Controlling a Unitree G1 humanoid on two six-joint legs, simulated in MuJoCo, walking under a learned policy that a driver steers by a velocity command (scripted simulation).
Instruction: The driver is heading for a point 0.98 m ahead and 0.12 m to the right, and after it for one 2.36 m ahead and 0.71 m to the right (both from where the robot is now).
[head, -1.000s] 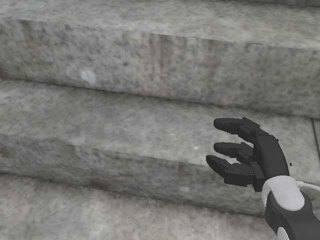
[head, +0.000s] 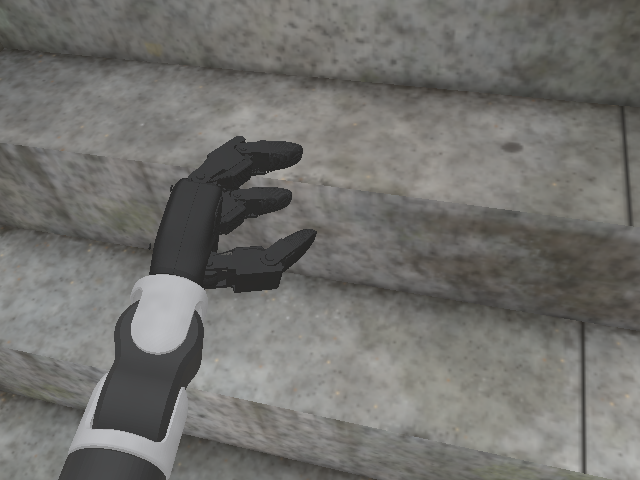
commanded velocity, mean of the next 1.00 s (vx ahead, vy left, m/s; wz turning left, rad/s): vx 1.00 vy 0.00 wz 0.02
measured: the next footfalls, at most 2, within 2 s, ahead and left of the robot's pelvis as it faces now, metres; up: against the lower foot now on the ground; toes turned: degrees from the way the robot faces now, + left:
right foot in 0.14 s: -0.02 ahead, -0.10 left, +0.00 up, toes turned -13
left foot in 0.48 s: +0.32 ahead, +0.10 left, +0.22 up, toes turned -6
